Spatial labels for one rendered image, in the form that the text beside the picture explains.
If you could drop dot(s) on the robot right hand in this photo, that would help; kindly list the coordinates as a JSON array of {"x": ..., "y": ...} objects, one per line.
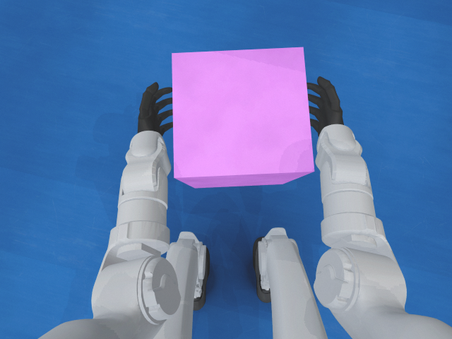
[{"x": 329, "y": 111}]

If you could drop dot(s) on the robot left hand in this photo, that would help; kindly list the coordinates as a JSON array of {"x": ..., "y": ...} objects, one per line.
[{"x": 148, "y": 118}]

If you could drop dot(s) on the carton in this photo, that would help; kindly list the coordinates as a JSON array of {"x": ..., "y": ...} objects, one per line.
[{"x": 241, "y": 117}]

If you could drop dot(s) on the robot left upper arm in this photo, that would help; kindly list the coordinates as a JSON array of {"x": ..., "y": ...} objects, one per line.
[{"x": 131, "y": 300}]

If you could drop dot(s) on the robot left thigh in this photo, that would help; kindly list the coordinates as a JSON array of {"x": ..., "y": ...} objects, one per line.
[{"x": 189, "y": 262}]

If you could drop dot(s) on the left robot forearm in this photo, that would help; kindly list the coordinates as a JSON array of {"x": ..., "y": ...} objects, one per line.
[{"x": 141, "y": 228}]

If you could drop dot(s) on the left robot foot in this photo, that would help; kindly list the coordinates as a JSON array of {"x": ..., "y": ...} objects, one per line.
[{"x": 200, "y": 301}]

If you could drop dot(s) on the robot right upper arm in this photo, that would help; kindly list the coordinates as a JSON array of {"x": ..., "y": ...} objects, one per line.
[{"x": 366, "y": 293}]

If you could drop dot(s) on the right robot forearm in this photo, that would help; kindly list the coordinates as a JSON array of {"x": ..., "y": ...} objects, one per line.
[{"x": 348, "y": 208}]

